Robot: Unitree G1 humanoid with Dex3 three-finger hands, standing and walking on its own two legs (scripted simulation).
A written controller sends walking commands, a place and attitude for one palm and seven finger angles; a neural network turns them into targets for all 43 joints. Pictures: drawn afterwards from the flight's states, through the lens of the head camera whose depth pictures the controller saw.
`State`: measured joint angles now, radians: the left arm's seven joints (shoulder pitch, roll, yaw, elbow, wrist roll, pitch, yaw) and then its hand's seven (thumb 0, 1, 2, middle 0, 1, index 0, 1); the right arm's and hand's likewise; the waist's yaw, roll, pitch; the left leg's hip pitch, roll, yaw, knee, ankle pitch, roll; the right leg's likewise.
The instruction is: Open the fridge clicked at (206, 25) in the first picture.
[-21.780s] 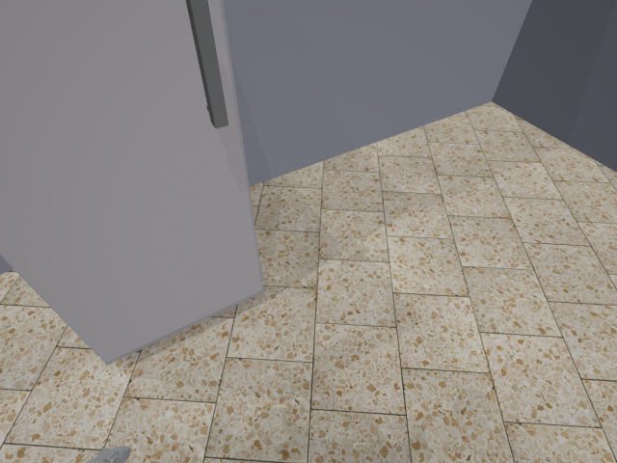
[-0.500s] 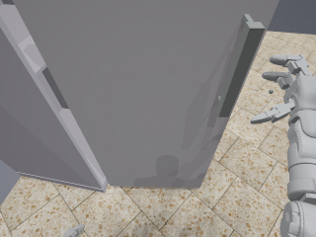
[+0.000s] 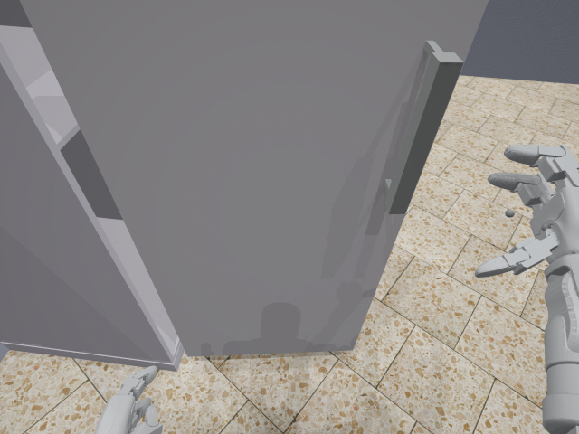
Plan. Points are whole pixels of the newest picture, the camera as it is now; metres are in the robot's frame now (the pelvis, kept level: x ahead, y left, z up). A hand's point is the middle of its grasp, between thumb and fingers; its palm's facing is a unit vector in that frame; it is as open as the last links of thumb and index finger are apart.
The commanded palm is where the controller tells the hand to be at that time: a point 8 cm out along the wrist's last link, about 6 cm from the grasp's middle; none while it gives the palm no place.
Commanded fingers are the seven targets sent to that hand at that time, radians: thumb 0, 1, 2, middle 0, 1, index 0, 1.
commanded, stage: slip the hand off the handle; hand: right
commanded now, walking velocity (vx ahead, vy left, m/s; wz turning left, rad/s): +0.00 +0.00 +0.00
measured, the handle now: (411, 136) +0.49 -0.15 +0.19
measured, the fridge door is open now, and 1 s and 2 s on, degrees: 81 81 81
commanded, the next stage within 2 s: draw the hand back to the body in 0.18 s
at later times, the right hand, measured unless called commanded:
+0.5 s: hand (515, 234) +0.32 -0.24 +0.18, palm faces -0.02 +1.00 -0.03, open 14.7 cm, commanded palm +0.27 -0.29 +0.18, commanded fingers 0.00 0.55 -0.20 0.25 1.15 0.25 1.15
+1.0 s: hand (565, 281) +0.26 -0.27 +0.17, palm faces +0.39 +0.89 -0.23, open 13.6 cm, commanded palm +0.20 -0.30 +0.18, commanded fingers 0.00 -0.03 -0.48 0.23 0.81 0.23 0.81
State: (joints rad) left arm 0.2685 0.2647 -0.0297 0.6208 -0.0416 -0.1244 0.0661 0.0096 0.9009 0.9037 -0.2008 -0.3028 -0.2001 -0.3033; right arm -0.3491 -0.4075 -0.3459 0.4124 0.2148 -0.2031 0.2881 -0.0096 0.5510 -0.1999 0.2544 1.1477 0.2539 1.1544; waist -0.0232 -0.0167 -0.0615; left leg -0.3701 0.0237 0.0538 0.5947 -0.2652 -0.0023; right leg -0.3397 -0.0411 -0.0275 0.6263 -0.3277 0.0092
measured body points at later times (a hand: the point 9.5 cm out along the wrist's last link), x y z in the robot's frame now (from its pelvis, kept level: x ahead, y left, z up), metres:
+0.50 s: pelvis +0.01 +0.00 +0.00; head -0.02 +0.02 +0.45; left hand +0.19 +0.23 -0.07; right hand +0.31 -0.30 +0.18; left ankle +0.03 +0.12 -0.73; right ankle +0.00 -0.12 -0.73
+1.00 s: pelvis +0.01 -0.01 +0.01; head -0.01 -0.01 +0.46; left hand +0.20 +0.20 -0.06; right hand +0.23 -0.32 +0.18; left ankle +0.03 +0.12 -0.73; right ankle +0.00 -0.12 -0.73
